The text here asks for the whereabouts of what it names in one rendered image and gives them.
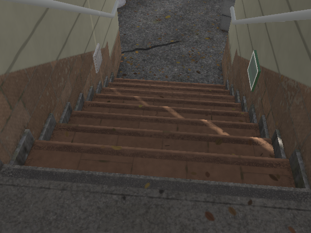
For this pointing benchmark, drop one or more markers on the stairs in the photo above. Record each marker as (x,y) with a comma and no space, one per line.
(192,131)

